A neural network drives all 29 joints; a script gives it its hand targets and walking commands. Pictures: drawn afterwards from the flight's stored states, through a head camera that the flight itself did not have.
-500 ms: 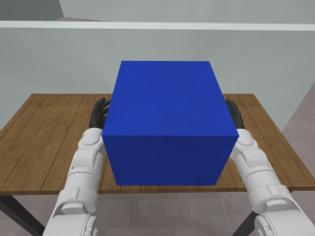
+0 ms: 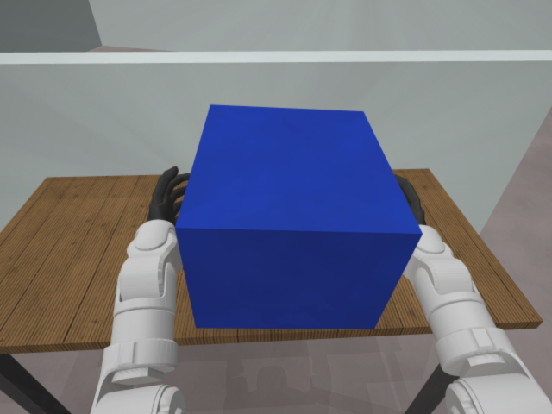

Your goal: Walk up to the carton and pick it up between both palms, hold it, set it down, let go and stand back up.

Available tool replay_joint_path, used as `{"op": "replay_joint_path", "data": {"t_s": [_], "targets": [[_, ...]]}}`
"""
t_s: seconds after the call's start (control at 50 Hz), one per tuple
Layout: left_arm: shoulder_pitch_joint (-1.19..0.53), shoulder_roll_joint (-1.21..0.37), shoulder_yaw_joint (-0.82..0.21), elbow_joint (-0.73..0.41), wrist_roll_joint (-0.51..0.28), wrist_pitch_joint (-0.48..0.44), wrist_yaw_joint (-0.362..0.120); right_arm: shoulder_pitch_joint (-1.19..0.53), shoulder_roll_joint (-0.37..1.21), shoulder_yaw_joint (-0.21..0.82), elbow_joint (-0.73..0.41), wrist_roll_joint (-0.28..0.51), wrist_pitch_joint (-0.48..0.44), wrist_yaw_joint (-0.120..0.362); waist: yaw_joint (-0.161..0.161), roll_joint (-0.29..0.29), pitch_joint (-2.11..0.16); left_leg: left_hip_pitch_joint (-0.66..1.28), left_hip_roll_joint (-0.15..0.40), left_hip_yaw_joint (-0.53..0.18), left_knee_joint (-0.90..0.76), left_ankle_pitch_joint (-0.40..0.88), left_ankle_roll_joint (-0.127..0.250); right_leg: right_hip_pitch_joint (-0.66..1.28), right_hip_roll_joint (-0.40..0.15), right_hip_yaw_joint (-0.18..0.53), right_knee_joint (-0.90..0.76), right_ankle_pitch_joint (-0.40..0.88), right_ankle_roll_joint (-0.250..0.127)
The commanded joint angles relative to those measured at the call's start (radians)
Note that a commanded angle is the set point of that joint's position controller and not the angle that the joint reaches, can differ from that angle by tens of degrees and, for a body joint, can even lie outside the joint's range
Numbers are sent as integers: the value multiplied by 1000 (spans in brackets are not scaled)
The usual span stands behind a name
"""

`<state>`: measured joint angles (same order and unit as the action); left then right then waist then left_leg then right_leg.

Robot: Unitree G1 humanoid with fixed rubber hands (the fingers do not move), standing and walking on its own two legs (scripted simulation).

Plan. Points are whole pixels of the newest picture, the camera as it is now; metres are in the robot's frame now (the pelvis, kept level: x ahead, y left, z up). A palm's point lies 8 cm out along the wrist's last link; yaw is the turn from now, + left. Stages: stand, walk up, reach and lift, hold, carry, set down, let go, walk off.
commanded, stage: reach and lift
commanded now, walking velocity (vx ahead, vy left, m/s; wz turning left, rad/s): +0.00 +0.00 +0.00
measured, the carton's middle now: (287, 210) +0.42 -0.01 +0.13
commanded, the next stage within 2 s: hold in 0.88 s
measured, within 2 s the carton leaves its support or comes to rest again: neither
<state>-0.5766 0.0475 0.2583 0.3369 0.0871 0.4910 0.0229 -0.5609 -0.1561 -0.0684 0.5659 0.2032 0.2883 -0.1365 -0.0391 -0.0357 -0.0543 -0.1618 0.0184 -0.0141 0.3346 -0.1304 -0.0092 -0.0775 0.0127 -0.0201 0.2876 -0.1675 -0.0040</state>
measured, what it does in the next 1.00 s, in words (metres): stands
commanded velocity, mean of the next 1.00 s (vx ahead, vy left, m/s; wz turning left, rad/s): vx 0.00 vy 0.00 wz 0.00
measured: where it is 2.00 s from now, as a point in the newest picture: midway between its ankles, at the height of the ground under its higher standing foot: outside the picture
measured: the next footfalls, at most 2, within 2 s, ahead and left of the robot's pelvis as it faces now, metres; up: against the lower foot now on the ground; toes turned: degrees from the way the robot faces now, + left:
none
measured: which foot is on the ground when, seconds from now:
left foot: down 0.00-1.00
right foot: down 0.00-1.00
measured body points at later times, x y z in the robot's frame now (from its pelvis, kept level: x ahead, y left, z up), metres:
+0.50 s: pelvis +0.00 +0.00 +0.00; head -0.04 +0.02 +0.45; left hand +0.38 +0.18 +0.17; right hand +0.37 -0.19 +0.16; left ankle +0.03 +0.12 -0.75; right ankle +0.00 -0.12 -0.75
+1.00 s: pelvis +0.00 +0.00 +0.00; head -0.05 +0.02 +0.45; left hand +0.38 +0.17 +0.20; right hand +0.37 -0.19 +0.18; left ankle +0.03 +0.12 -0.75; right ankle +0.00 -0.12 -0.75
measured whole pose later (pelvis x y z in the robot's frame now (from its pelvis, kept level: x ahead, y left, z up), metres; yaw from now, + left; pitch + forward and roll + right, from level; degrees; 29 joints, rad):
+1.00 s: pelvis +0.00 +0.00 +0.00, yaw +0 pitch -2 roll -1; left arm -0.57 0.05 0.28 0.13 0.10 0.70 0.01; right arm -0.59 -0.17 -0.04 0.42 0.28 0.47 -0.17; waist -0.06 -0.04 -0.09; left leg -0.16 0.02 -0.03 0.34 -0.14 -0.02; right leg -0.07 0.02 -0.01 0.28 -0.17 -0.01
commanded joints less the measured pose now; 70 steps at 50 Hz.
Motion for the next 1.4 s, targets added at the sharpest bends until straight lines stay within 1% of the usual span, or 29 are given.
{"op": "replay_joint_path", "data": {"t_s": [0.0, 0.04, 0.1, 0.18, 0.26, 0.28, 0.32, 0.36, 0.38, 0.4, 0.46, 0.48, 0.52, 0.54, 0.6, 0.72, 0.8, 0.86, 0.9, 0.92, 0.98, 1.02, 1.1, 1.16, 1.18, 1.2, 1.28, 1.34, 1.38], "targets": [[-760, -634, -549, -244, -129, -18, -137, -984, 630, 412, -490, 86, -71, 112, -14, 8, -519, 240, -60, -5, -4, 204, 4, 28, 49, 1, -27, 239, 43], [-700, -612, -513, -153, -94, 9, -144, -998, 617, 399, -466, 82, -53, 107, -10, 22, -468, 209, -69, -3, -17, 166, 14, 27, 39, 6, -40, 244, 50], [-748, -616, -542, -304, -116, 7, -143, -990, 644, 445, -537, 124, -44, 111, -6, 17, -606, 261, -66, -4, 9, 242, 12, 80, 48, -3, -17, 314, 52], [-706, -572, -515, -251, -103, 37, -155, -933, 617, 422, -510, 120, -8, 97, -22, 38, -519, 206, -74, 0, 2, 220, 2, 85, 35, 12, -17, 370, 64], [-715, -564, -497, -313, -75, 45, -163, -924, 636, 448, -497, 134, 9, 101, 2, 38, -539, 222, -83, 4, -1, 223, 9, 95, 38, 4, -9, 347, 58], [-709, -597, -557, -369, -112, 49, -156, -949, 627, 455, -582, 160, 1, 98, -13, 51, -594, 252, -72, -9, 14, 302, -9, 100, 49, 3, 2, 405, 58], [-710, -576, -556, -347, -122, 55, -166, -908, 620, 451, -577, 143, 19, 86, -55, 35, -565, 248, -83, 1, 12, 270, -8, 118, 36, 13, -3, 461, 68], [-695, -569, -526, -308, -98, 65, -169, -945, 615, 449, -546, 153, 23, 88, -20, 25, -469, 224, -74, -10, 6, 256, 2, 72, 48, 3, -14, 374, 63], [-697, -562, -512, -288, -87, 72, -170, -919, 601, 435, -506, 143, 36, 91, -32, 34, -445, 225, -75, -1, -10, 217, -3, 58, 50, 0, -22, 326, 60], [-679, -573, -531, -302, -94, 82, -169, -962, 610, 451, -563, 151, 29, 94, -10, 36, -474, 226, -73, -4, -7, 224, 1, 64, 54, -9, -26, 288, 53], [-734, -609, -557, -321, -123, 82, -161, -1010, 629, 444, -595, 156, 32, 98, -8, 37, -508, 254, -61, -1, -6, 240, -9, 36, 59, -8, -30, 264, 43], [-771, -609, -569, -383, -129, 76, -155, -969, 626, 435, -554, 157, 39, 100, -28, 63, -538, 284, -57, -5, 1, 273, -23, 34, 63, -15, -19, 281, 41], [-767, -607, -585, -357, -142, 88, -140, -1018, 601, 432, -596, 159, 40, 106, -11, 76, -542, 279, -56, -11, 6, 257, -21, 2, 65, -12, -28, 251, 37], [-763, -622, -598, -364, -150, 88, -140, -1014, 605, 427, -595, 164, 38, 108, -32, 72, -555, 281, -52, -15, 14, 271, -32, -3, 68, -13, -28, 240, 33], [-798, -592, -580, -365, -153, 89, -138, -996, 618, 409, -532, 138, 56, 115, -30, 45, -530, 266, -50, -14, -4, 209, -17, -12, 63, -11, -36, 202, 36], [-705, -566, -469, -204, -75, 137, -170, -983, 572, 376, -449, 146, 84, 110, -20, 21, -428, 221, -60, 4, -25, 166, 8, 24, 54, -3, -45, 215, 42], [-785, -582, -513, -309, -116, 122, -162, -1006, 619, 409, -480, 175, 74, 105, -28, 62, -542, 240, -65, 3, -1, 214, -1, 65, 48, 12, -28, 288, 42], [-786, -595, -549, -356, -158, 118, -160, -1061, 654, 452, -623, 211, 69, 96, -16, 28, -612, 253, -72, -5, 17, 273, 4, 98, 48, 15, -17, 375, 55], [-813, -591, -564, -421, -160, 117, -142, -1050, 643, 451, -642, 218, 76, 98, -17, 63, -654, 259, -70, -13, 25, 281, -5, 85, 53, 8, -5, 350, 49], [-787, -567, -544, -396, -134, 121, -142, -1012, 645, 461, -592, 214, 90, 95, 0, 65, -592, 263, -73, -10, 22, 273, -2, 61, 54, 5, -16, 336, 51], [-732, -585, -576, -465, -128, 155, -138, -951, 587, 453, -570, 228, 111, 95, -31, 116, -537, 308, -58, -11, 31, 358, -36, 40, 67, 2, -18, 329, 34], [-690, -560, -526, -367, -104, 181, -156, -984, 563, 435, -562, 217, 124, 93, -15, 51, -434, 252, -61, -3, 2, 252, -17, 35, 68, -6, -36, 239, 37], [-675, -549, -494, -339, -102, 202, -175, -1013, 586, 423, -580, 214, 135, 93, -1, 12, -428, 235, -65, 5, -16, 194, 16, 38, 55, 4, -44, 233, 44], [-738, -543, -508, -378, -117, 195, -179, -993, 608, 417, -551, 215, 149, 91, -15, 33, -451, 221, -69, 10, -12, 200, 6, 56, 52, 14, -38, 251, 44], [-748, -530, -504, -417, -120, 198, -175, -1033, 622, 441, -602, 242, 147, 90, 9, 32, -487, 236, -74, 11, 4, 239, 14, 66, 55, 10, -30, 291, 51], [-788, -552, -538, -432, -143, 193, -169, -1036, 614, 423, -595, 238, 147, 89, -15, 51, -506, 238, -65, -1, 4, 250, -9, 64, 58, 11, -24, 292, 42], [-810, -571, -568, -474, -161, 190, -161, -1028, 612, 427, -624, 230, 156, 88, -28, 94, -561, 260, -64, -4, 14, 246, -19, 34, 60, 4, -27, 245, 34], [-790, -553, -506, -313, -132, 202, -175, -1050, 593, 386, -537, 181, 170, 93, -17, 51, -409, 184, -60, 2, -31, 76, 6, -16, 49, 10, -52, 97, 31], [-803, -540, -476, -303, -113, 201, -178, -1039, 605, 375, -481, 171, 179, 99, -18, 40, -403, 173, -59, 4, -45, 39, 19, -11, 46, 15, -58, 65, 30]]}}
